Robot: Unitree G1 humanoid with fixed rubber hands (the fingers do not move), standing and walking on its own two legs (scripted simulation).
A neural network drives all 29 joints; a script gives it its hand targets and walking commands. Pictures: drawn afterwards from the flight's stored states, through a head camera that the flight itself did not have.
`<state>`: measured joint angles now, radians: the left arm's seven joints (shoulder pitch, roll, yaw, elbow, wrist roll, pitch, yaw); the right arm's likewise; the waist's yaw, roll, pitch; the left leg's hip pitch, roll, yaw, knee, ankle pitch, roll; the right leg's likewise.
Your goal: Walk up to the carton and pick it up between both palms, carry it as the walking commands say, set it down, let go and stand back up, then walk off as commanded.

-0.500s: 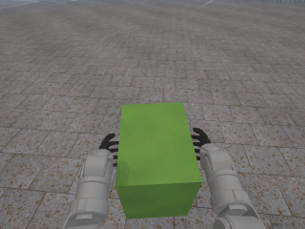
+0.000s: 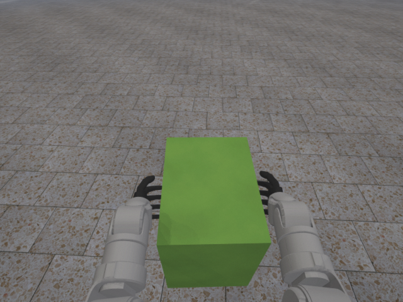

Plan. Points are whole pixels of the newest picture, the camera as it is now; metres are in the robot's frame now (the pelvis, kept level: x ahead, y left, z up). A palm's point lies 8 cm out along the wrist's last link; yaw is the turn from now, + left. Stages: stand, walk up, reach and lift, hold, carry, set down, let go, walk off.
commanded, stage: reach and lift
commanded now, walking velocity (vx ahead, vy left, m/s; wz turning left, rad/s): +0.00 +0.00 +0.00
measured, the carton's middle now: (207, 212) +0.35 -0.01 -0.01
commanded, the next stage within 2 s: hold in 0.44 s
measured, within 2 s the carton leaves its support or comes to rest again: neither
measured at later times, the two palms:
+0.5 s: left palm (140, 225) +0.28 +0.13 +0.05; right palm (277, 209) +0.29 -0.15 +0.06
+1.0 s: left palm (144, 221) +0.29 +0.13 +0.05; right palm (279, 208) +0.30 -0.15 +0.06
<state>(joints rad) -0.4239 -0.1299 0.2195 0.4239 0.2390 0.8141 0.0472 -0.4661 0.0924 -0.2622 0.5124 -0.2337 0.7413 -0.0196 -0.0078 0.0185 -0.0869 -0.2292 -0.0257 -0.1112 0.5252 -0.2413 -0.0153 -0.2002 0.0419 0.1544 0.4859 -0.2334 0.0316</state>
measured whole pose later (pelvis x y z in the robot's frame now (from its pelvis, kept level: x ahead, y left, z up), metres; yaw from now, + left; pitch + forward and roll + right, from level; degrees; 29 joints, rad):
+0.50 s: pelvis -0.01 +0.00 +0.00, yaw +0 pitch -4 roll -1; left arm -0.33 -0.13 0.15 0.39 0.24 0.82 0.06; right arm -0.40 0.09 -0.19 0.42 -0.23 0.77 -0.04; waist -0.01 0.02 -0.09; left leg -0.23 -0.03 -0.11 0.53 -0.22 -0.02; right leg -0.20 0.04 0.15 0.48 -0.22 0.04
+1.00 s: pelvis +0.00 -0.01 +0.00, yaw +0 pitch -4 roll +0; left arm -0.33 -0.13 0.17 0.39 0.24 0.81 0.05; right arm -0.40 0.12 -0.23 0.44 -0.23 0.75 -0.04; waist -0.01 0.01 -0.09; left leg -0.21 -0.03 -0.11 0.52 -0.24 -0.02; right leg -0.20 0.04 0.15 0.53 -0.25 0.03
